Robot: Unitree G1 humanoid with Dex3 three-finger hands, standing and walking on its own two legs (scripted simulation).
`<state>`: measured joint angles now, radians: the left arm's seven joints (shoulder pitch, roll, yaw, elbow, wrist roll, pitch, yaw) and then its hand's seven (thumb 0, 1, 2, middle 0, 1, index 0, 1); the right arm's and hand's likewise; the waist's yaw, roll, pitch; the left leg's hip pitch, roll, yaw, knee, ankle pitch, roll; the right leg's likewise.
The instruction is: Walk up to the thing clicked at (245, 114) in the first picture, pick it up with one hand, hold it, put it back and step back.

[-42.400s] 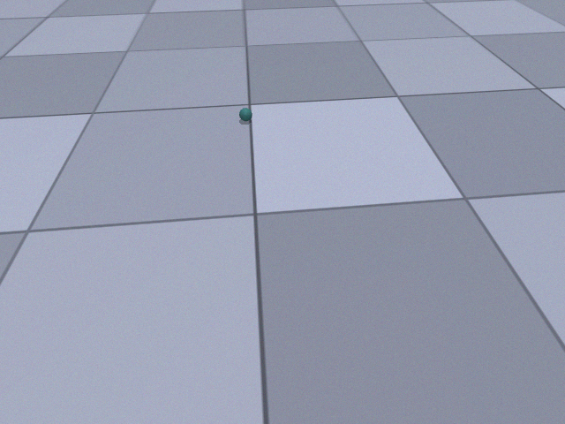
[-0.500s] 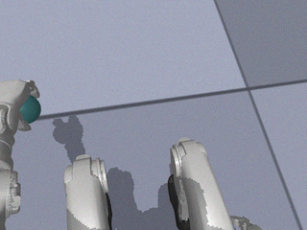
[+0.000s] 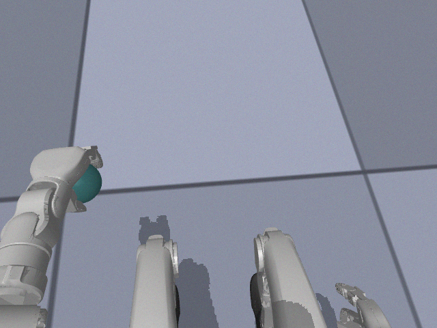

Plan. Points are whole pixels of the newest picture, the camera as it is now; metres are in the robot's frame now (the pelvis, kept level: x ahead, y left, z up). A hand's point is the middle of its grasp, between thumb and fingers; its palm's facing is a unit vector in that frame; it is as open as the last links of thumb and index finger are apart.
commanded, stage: lift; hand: left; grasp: from above
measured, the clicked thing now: (78, 182) +0.42 +0.28 -0.10
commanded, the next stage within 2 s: hold in 0.92 s
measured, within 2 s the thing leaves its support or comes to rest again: neither
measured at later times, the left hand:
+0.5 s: hand (33, 174) +0.36 +0.25 +0.10, palm faces -0.45 -0.11 -0.89, open 10.5 cm
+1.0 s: hand (14, 129) +0.37 +0.23 +0.18, palm faces -0.46 -0.12 -0.88, open 10.6 cm
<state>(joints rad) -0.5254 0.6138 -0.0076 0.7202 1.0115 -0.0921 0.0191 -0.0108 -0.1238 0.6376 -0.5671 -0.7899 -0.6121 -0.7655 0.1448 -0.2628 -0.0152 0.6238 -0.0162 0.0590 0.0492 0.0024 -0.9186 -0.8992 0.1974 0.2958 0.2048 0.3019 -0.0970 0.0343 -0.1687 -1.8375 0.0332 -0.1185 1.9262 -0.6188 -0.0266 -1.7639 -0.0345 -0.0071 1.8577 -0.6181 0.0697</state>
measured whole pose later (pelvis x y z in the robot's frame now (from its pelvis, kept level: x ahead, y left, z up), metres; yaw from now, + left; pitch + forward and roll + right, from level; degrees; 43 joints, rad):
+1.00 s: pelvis +0.07 -0.01 +0.25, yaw +2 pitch +10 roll -1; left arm -0.30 0.40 -0.17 0.76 0.98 0.03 0.07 -0.01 -0.12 0.67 -0.54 -0.81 -0.59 -0.79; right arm 0.25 -0.24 -0.04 0.72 0.03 0.00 -0.04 0.01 -0.91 -0.89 0.20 0.30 0.20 0.30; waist -0.05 0.03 -0.07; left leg -0.66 0.06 0.00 0.87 -0.38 -0.03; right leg -0.64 -0.04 0.01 0.85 -0.37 0.05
